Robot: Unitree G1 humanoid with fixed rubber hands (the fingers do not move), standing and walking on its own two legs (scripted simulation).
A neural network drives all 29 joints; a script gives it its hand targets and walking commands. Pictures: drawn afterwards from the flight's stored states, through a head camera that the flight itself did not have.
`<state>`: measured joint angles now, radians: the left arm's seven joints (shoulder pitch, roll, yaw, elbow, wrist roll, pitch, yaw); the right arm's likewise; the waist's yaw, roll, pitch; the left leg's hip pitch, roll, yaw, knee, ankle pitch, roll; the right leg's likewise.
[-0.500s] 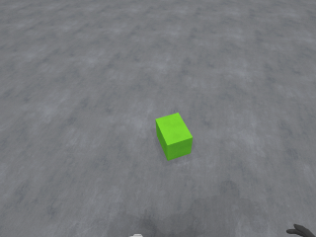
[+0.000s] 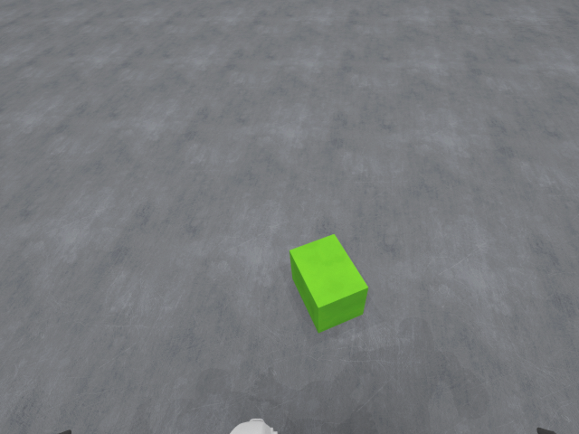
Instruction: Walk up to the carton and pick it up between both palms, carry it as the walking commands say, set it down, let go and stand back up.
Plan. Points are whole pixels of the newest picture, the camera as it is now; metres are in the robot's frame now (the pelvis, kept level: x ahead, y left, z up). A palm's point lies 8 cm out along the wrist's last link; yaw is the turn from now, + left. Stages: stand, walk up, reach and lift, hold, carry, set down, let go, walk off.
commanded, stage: walk up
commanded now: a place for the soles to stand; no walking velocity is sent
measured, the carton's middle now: (326, 282) +0.73 -0.04 -0.66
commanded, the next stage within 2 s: none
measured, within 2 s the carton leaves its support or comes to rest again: neither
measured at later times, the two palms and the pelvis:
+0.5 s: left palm (90, 380) +0.23 +0.37 -0.10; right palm out of the picture +0.17 -0.29 -0.09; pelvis +0.10 +0.05 -0.01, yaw -4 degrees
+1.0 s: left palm (107, 354) +0.26 +0.34 -0.08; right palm (538, 398) +0.20 -0.30 -0.07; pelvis +0.12 +0.03 +0.02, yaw -5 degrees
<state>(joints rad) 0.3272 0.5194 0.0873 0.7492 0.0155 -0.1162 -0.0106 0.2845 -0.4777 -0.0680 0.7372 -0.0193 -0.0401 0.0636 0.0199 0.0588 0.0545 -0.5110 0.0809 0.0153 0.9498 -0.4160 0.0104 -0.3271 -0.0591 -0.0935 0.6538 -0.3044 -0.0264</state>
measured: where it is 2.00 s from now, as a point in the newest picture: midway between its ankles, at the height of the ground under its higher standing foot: (389, 413)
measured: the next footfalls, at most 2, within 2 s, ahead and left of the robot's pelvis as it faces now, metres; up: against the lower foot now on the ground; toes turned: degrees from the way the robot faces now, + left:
left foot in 0.10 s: +0.17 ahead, +0.17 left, +0.00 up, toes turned +3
right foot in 0.38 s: +0.18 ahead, -0.08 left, +0.00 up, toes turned -6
